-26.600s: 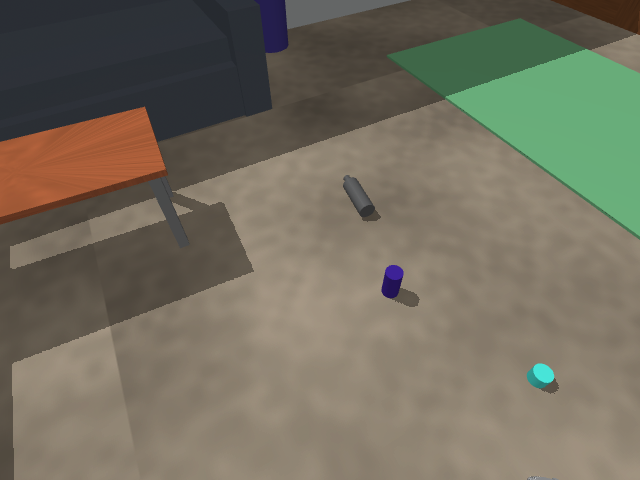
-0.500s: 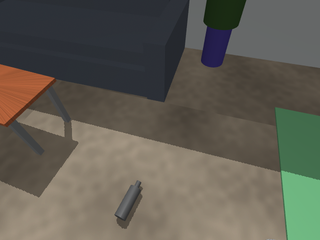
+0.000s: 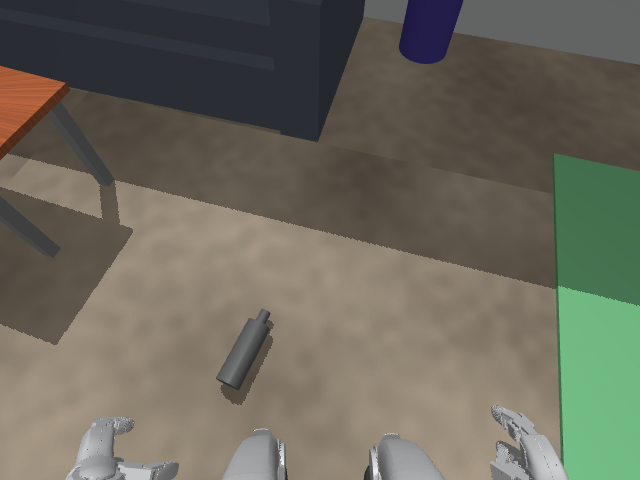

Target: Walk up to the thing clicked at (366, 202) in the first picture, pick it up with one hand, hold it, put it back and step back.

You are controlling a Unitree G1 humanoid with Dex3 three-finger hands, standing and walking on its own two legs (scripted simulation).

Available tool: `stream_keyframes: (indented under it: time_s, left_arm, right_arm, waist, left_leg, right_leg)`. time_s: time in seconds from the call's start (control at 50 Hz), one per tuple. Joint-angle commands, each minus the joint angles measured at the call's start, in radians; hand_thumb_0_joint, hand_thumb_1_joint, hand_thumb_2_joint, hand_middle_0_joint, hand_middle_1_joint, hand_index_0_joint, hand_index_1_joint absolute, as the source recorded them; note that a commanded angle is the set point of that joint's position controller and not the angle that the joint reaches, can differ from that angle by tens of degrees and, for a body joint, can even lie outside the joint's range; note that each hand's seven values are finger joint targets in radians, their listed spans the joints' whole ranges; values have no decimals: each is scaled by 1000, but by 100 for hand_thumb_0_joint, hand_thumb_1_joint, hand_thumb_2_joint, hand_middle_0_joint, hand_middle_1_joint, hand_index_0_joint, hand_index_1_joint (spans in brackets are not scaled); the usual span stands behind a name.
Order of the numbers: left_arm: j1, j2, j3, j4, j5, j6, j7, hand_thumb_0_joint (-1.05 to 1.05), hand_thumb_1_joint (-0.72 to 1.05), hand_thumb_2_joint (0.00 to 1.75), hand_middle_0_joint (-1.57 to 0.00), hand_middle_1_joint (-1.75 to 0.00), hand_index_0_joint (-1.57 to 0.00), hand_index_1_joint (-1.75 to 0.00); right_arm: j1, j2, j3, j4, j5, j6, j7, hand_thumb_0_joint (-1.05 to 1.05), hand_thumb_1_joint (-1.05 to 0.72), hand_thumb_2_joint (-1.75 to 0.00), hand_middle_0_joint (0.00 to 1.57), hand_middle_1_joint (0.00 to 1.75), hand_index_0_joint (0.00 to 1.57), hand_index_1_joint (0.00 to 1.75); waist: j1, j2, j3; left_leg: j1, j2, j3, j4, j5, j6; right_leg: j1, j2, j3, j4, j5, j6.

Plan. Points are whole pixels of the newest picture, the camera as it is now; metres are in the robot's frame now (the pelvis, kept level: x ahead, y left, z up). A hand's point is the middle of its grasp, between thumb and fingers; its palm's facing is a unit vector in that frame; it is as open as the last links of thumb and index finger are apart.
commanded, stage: rise first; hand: left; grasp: from above
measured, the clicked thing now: (247, 346) +0.44 +0.21 -0.69
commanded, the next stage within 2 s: none
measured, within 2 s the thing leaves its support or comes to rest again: neither
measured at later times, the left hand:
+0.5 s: hand (144, 463) +0.15 +0.29 -0.24, palm faces -0.10 -0.72 -0.68, open 14.4 cm
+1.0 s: hand (189, 385) +0.29 +0.29 -0.42, palm faces -0.10 -0.37 -0.92, open 14.1 cm
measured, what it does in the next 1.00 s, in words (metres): lowers itself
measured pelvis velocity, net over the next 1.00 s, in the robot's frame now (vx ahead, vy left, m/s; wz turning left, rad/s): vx -0.09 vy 0.00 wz -0.08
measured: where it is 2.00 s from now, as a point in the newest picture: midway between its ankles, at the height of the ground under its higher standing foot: outside the picture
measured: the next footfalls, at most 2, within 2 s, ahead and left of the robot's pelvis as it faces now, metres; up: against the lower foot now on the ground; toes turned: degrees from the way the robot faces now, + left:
none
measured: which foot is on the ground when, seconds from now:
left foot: down 0.00-1.00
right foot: down 0.00-1.00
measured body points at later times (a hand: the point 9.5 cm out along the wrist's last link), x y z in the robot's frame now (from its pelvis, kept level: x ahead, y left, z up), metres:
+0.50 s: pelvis -0.01 +0.00 -0.07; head +0.11 +0.02 +0.36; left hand +0.15 +0.32 -0.20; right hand +0.17 -0.25 -0.18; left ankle +0.02 +0.13 -0.69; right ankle -0.01 -0.14 -0.69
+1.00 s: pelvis -0.09 +0.00 -0.27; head +0.11 +0.01 +0.13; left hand +0.30 +0.30 -0.37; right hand +0.01 -0.27 -0.41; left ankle +0.01 +0.13 -0.69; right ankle -0.01 -0.14 -0.69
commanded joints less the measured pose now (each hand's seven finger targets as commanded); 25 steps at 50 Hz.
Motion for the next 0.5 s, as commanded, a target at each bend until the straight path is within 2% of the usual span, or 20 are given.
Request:
stream_keyframes:
  time_s: [0.0, 0.04, 0.08, 0.18, 0.2, 0.22, 0.3, 0.36, 0.38, 0.42, 0.46, 0.48]
  left_arm:
    - [-6, 208, 71, -219, 30, -3, 58, 0, -58, 99, -6, -104, -6, -104]
    - [10, 206, 73, -275, 26, 21, 66, 0, -57, 99, -6, -104, -5, -105]
    - [10, 193, 67, -298, 30, 45, 71, 0, -55, 99, -5, -104, -5, -104]
    - [38, 162, 57, -292, 56, 98, 85, 0, -56, 99, -5, -102, -5, -102]
    - [44, 157, 57, -289, 68, 105, 91, 0, -55, 99, -5, -102, -5, -102]
    - [42, 150, 50, -284, 75, 110, 97, 0, -56, 99, -5, -102, -5, -103]
    - [34, 157, 66, -279, 104, 122, 142, 0, -58, 101, -5, -99, -4, -101]
    - [-39, 159, 45, -250, 144, 121, 175, 0, -59, 101, -5, -99, -4, -101]
    - [-89, 162, 42, -225, 153, 118, 189, 0, -59, 102, -6, -99, -4, -101]
    - [-180, 146, 20, -167, 193, 111, 225, 0, -60, 103, -6, -98, -3, -101]
    - [-253, 168, 36, -97, 235, 105, 274, 0, -61, 105, -6, -97, -2, -101]
    - [-291, 155, 30, -58, 253, 105, 302, 0, -61, 106, -6, -97, -2, -102]
  right_arm:
    - [-3, -147, -62, -136, -8, -64, -24, 0, -93, -91, 20, 30, 20, 30]
    - [-16, -140, -61, -142, -10, -64, -36, 0, -91, -90, 20, 30, 20, 30]
    - [-25, -135, -59, -136, -15, -65, -49, 0, -90, -90, 20, 30, 20, 30]
    - [-59, -122, -52, -137, -26, -65, -77, 0, -90, -90, 20, 30, 20, 30]
    - [-63, -115, -51, -136, -28, -64, -81, 0, -90, -90, 20, 30, 20, 30]
    - [-73, -112, -49, -137, -30, -63, -83, 0, -90, -90, 20, 30, 20, 30]
    - [-87, -110, -50, -133, -35, -65, -84, 0, -90, -90, 20, 30, 20, 30]
    - [-78, -109, -51, -117, -32, -67, -86, 0, -90, -90, 20, 30, 20, 30]
    - [-87, -117, -52, -110, -33, -69, -85, 0, -91, -90, 20, 30, 20, 30]
    - [-82, -118, -49, -89, -37, -78, -85, 0, -91, -90, 20, 30, 20, 30]
    - [-94, -128, -44, -72, -41, -88, -81, 0, -91, -90, 20, 30, 20, 30]
    - [-96, -129, -39, -65, -44, -93, -80, 0, -91, -90, 20, 30, 20, 30]
  waist:
    - [17, 73, -274]
    - [19, 84, -308]
    - [12, 88, -296]
    - [2, 46, -333]
    - [13, 50, -330]
    - [11, 41, -338]
    - [26, 59, -355]
    - [11, 65, -356]
    - [-3, 58, -352]
    - [-10, 49, -350]
    - [-2, 65, -371]
    - [-8, 66, -393]
  left_leg:
    - [125, -30, -2, -40, 233, 6]
    - [124, -31, -1, -20, 252, 7]
    - [101, -29, -9, -5, 248, 5]
    - [17, -41, -1, 70, 263, 14]
    - [0, -45, 2, 79, 260, 16]
    - [-15, -46, 4, 92, 259, 17]
    - [-68, -43, -4, 137, 260, 12]
    - [-103, -36, -8, 179, 223, 14]
    - [-127, -32, -12, 199, 206, 13]
    - [-199, -28, -11, 260, 163, 15]
    - [-259, -25, -18, 312, 135, 9]
    - [-289, -25, -20, 341, 118, 7]
  right_leg:
    - [4, 43, -21, -18, 203, -48]
    - [2, 43, -13, -6, 227, -46]
    - [-15, 45, -15, 11, 223, -46]
    - [-30, 51, -11, 55, 275, -37]
    - [-39, 51, -6, 62, 280, -38]
    - [-49, 52, -5, 72, 284, -39]
    - [-102, 55, -19, 139, 263, -47]
    - [-172, 49, -18, 176, 224, -51]
    - [-213, 49, -21, 198, 200, -52]
    - [-300, 43, -21, 252, 168, -52]
    - [-386, 42, -29, 321, 124, -58]
    - [-422, 42, -30, 352, 114, -58]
